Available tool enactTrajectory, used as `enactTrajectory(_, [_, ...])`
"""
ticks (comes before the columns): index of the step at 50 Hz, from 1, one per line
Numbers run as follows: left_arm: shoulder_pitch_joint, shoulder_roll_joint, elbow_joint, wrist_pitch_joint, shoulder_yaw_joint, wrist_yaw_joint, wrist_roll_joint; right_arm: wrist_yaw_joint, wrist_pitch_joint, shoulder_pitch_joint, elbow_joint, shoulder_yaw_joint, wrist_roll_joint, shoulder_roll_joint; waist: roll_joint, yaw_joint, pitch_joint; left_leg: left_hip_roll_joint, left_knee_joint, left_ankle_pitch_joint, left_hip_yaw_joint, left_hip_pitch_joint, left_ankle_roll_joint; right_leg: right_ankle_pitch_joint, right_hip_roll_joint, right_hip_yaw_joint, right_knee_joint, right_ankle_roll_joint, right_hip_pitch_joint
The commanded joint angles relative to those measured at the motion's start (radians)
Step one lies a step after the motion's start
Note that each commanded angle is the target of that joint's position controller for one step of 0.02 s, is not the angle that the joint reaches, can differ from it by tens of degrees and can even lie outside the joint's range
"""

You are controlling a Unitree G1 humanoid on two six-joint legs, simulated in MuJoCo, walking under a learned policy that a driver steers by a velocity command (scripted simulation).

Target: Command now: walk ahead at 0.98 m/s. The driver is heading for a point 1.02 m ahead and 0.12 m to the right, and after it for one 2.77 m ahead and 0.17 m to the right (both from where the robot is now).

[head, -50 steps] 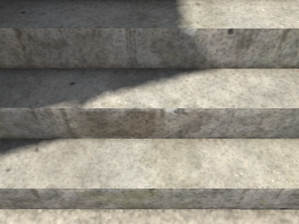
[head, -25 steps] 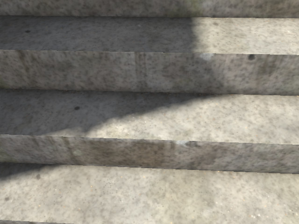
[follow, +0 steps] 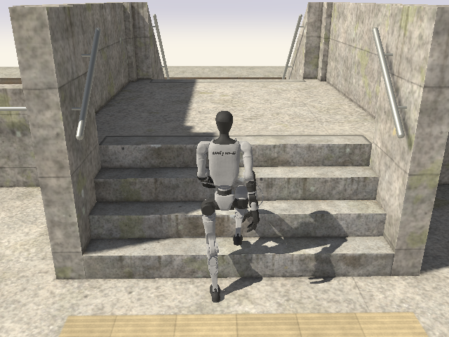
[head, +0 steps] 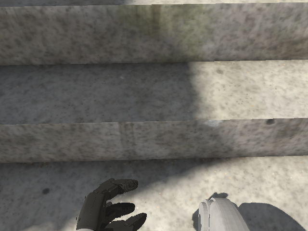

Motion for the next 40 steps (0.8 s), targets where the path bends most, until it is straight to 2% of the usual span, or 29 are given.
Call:
enactTrajectory(1, [0.073, 0.100, -0.051, -0.009, 0.005, -0.003, -0.051, -0.041, -0.015, 0.006, -0.101, -0.012, 0.078, -0.197, 0.021, 0.126, -0.183, 0.192, -0.014, 1.844, -0.027, -0.438, 0.125, -0.028, 0.140, -0.185, -0.506, 0.023, 1.016])
enactTrajectory(2, [0.306, 0.144, -0.004, 0.002, 0.034, 0.009, -0.044, -0.044, -0.036, -0.040, -0.112, -0.058, 0.071, -0.342, 0.193, 0.258, -0.332, 0.320, 0.240, 2.190, -0.077, -0.221, 0.149, -0.069, 0.110, -0.065, -0.552, -0.008, 1.053])
enactTrajectory(3, [0.459, 0.214, 0.053, -0.001, 0.069, -0.004, -0.006, -0.032, -0.035, -0.114, -0.149, -0.095, 0.079, -0.404, 0.202, 0.324, -0.464, 0.327, 0.529, 2.237, -0.055, -0.059, 0.156, -0.086, 0.150, -0.006, -0.738, -0.029, 1.090])
enactTrajectory(4, [0.515, 0.345, 0.110, -0.002, 0.119, -0.012, 0.028, -0.001, -0.042, -0.188, -0.224, -0.110, 0.073, -0.350, 0.005, 0.300, -0.441, 0.216, 0.826, 1.993, -0.084, -0.216, 0.119, -0.182, 0.054, 0.352, -1.072, -0.053, 1.155])
enactTrajectory(5, [0.574, 0.435, 0.195, 0.015, 0.163, 0.013, 0.029, 0.041, -0.050, -0.251, -0.275, -0.100, 0.019, -0.197, -0.366, 0.271, -0.376, -0.087, 1.334, 0.579, -0.139, -0.603, 0.060, -0.066, -0.180, 0.942, -1.517, -0.163, 1.310])
enactTrajectory(6, [0.444, 0.387, 0.209, 0.023, 0.170, 0.013, 0.014, 0.053, -0.056, -0.253, -0.345, -0.087, -0.067, -0.145, -0.254, 0.160, -0.388, -0.109, 1.758, 0.306, -0.312, -0.767, 0.081, -0.161, -0.229, 1.166, -1.611, -0.144, 1.282])
enactTrajectory(7, [0.364, 0.293, 0.260, 0.001, 0.158, 0.004, -0.016, 0.055, -0.063, -0.333, -0.420, -0.076, -0.092, -0.076, -0.075, 0.089, -0.216, -0.075, 1.930, 0.357, -0.313, -0.894, 0.098, -0.183, -0.199, 0.999, -1.580, -0.110, 1.166])
enactTrajectory(8, [0.373, 0.213, 0.340, -0.022, 0.141, -0.004, -0.009, 0.046, -0.054, -0.401, -0.478, -0.046, -0.093, 0.019, 0.042, 0.038, -0.065, -0.062, 1.973, 0.326, -0.302, -1.018, 0.121, -0.134, -0.197, 0.811, -1.510, -0.101, 1.063])
enactTrajectory(10, [0.462, 0.083, 0.448, -0.057, 0.116, -0.026, 0.035, 0.018, -0.034, -0.472, -0.543, 0.002, -0.069, 0.133, -0.016, 0.019, 0.071, -0.091, 2.304, 0.098, -0.301, -1.269, 0.151, 0.181, -0.161, 0.531, -1.521, -0.069, 1.027])
enactTrajectory(13, [0.394, 0.039, 0.481, -0.092, 0.084, -0.059, 0.005, -0.003, 0.006, -0.524, -0.578, 0.037, -0.023, 0.135, 0.047, -0.078, 0.177, -0.067, 2.019, 0.013, -0.259, -1.276, 0.137, 0.361, -0.075, 0.161, -1.638, 0.072, 0.837])
enactTrajectory(14, [0.432, 0.091, 0.480, -0.093, 0.093, -0.065, 0.007, -0.015, 0.021, -0.635, -0.621, 0.031, -0.011, 0.122, -0.033, -0.037, 0.159, -0.124, 2.143, -0.137, -0.133, -1.293, 0.117, 0.536, -0.092, 0.127, -1.748, 0.037, 0.806])
enactTrajectory(16, [0.546, 0.149, 0.512, -0.115, 0.092, -0.060, -0.018, -0.038, 0.029, -0.707, -0.692, 0.044, -0.005, 0.109, -0.035, -0.048, 0.156, -0.052, 2.063, -0.215, -0.093, -1.380, 0.103, 0.661, -0.124, 0.098, -1.807, 0.041, 0.918])
enactTrajectory(17, [0.544, 0.142, 0.546, -0.106, 0.086, -0.059, -0.051, -0.050, 0.030, -0.785, -0.749, 0.070, 0.007, 0.101, -0.066, -0.089, 0.139, -0.007, 1.679, -0.200, 0.016, -1.131, 0.114, 0.776, -0.081, -0.028, -1.927, 0.073, 0.796])
enactTrajectory(18, [0.480, 0.169, 0.496, -0.097, 0.089, -0.036, -0.101, -0.033, 0.039, -0.694, -0.688, 0.060, 0.008, 0.012, -0.021, -0.128, -0.004, -0.029, 1.343, -0.071, 0.153, -0.619, 0.094, 1.136, -0.025, -0.082, -1.985, 0.039, 0.622])
enactTrajectory(19, [0.555, 0.249, 0.458, -0.122, 0.097, -0.014, -0.145, -0.028, 0.037, -0.569, -0.635, 0.049, 0.012, -0.027, -0.026, -0.131, -0.170, -0.077, 1.240, -0.005, 0.180, -0.303, 0.069, 1.621, -0.065, -0.029, -1.882, -0.036, 0.688])
enactTrajectory(21, [0.427, 0.557, 0.395, -0.165, 0.191, -0.008, -0.141, -0.026, 0.082, -0.245, -0.523, 0.004, 0.022, -0.088, -0.206, -0.299, -0.440, -0.081, 1.136, -0.139, 0.136, -0.276, 0.052, 2.453, -0.225, 0.017, -1.470, -0.103, 1.134])
enactTrajectory(22, [0.399, 0.528, 0.337, -0.157, 0.204, -0.023, -0.121, -0.004, 0.078, -0.191, -0.494, -0.016, -0.004, -0.142, -0.152, -0.300, -0.491, -0.137, 0.857, -0.210, 0.094, -0.256, 0.050, 2.335, -0.205, 0.050, -1.225, -0.097, 1.268])
enactTrajectory(23, [0.431, 0.416, 0.309, -0.160, 0.197, -0.040, -0.064, 0.015, 0.070, -0.179, -0.431, -0.049, -0.026, -0.210, -0.059, -0.218, -0.454, -0.088, 0.687, -0.302, -0.127, -0.205, 0.096, 1.904, -0.144, 0.111, -0.954, -0.081, 1.183])
enactTrajectory(24, [0.402, 0.240, 0.238, -0.149, 0.174, -0.075, -0.010, -0.013, 0.092, -0.196, -0.370, -0.099, -0.052, -0.306, 0.312, -0.145, -0.393, 0.193, 0.343, -0.475, -0.814, -0.157, 0.310, 0.674, 0.169, 0.120, -0.381, 0.010, 0.764])
enactTrajectory(25, [0.310, 0.167, 0.142, -0.161, 0.160, -0.076, 0.059, -0.016, 0.079, -0.299, -0.364, -0.101, -0.026, -0.210, 0.060, -0.111, -0.289, 0.196, 0.169, -0.516, -0.964, -0.222, 0.283, 0.537, 0.201, 0.340, 0.139, -0.006, 0.523])
enactTrajectory(26, [0.227, 0.067, 0.042, -0.148, 0.132, -0.075, 0.068, -0.019, 0.057, -0.366, -0.319, -0.086, -0.027, -0.153, -0.015, -0.029, -0.132, 0.227, 0.205, -0.543, -0.864, -0.317, 0.229, 0.505, 0.184, 0.346, 0.326, -0.030, 0.319])
enactTrajectory(28, [0.172, -0.104, -0.038, -0.119, 0.055, -0.050, 0.054, 0.004, 0.012, -0.196, -0.140, -0.068, -0.055, -0.037, -0.046, 0.016, 0.072, 0.224, 0.216, -0.303, -0.592, -0.353, 0.126, 0.386, 0.153, 0.364, 0.540, -0.101, 0.017])
enactTrajectory(30, [0.250, -0.087, -0.002, -0.078, 0.045, -0.030, 0.000, 0.012, -0.016, -0.201, -0.102, -0.035, -0.054, 0.074, -0.101, 0.094, 0.126, 0.210, 0.174, -0.063, -0.333, -0.403, 0.038, 0.322, 0.124, 0.330, 0.510, -0.076, -0.024])
enactTrajectory(31, [0.198, -0.063, -0.023, -0.057, 0.045, -0.013, -0.016, 0.022, -0.028, -0.251, -0.110, -0.029, -0.046, 0.075, -0.100, 0.114, 0.173, 0.194, 0.105, -0.008, -0.233, -0.516, -0.012, 0.264, 0.132, 0.285, 0.414, -0.052, 0.006])
enactTrajectory(33, [0.053, -0.036, -0.100, -0.022, 0.050, 0.014, -0.036, 0.036, -0.053, -0.218, -0.088, -0.041, -0.052, -0.005, -0.025, 0.100, 0.173, 0.223, -0.030, 0.109, -0.145, -0.531, 0.001, 0.113, 0.129, 0.184, 0.502, -0.040, -0.037])
enactTrajectory(35, [-0.096, -0.004, -0.187, -0.006, 0.035, 0.029, -0.044, 0.037, -0.067, -0.152, -0.040, -0.033, 0.002, -0.023, -0.070, 0.104, 0.224, 0.180, -0.183, 0.324, 0.023, -0.614, -0.055, 0.092, 0.076, 0.094, 0.059, -0.060, 0.119])
enactTrajectory(37, [-0.008, 0.044, -0.144, 0.008, 0.025, -0.004, -0.048, -0.004, -0.057, -0.110, -0.085, -0.036, 0.048, -0.110, -0.021, 0.129, 0.015, 0.174, -0.306, 0.886, 0.161, -0.649, 0.010, 0.149, 0.082, -0.142, -0.319, -0.069, 0.677])
enactTrajectory(38, [0.089, 0.125, -0.072, 0.006, 0.053, -0.029, -0.042, -0.038, -0.065, -0.070, -0.144, -0.047, 0.107, -0.177, -0.092, 0.129, -0.144, 0.173, -0.149, 1.466, 0.128, -0.596, 0.057, 0.105, 0.186, -0.212, -0.416, -0.027, 0.963])
enactTrajectory(40, [0.344, 0.173, 0.003, 0.043, 0.086, -0.038, -0.057, -0.060, -0.096, -0.165, -0.230, -0.129, 0.092, -0.452, 0.097, 0.265, -0.419, 0.295, 0.295, 2.298, 0.126, -0.199, 0.082, 0.042, 0.210, -0.136, -0.526, -0.022, 0.963])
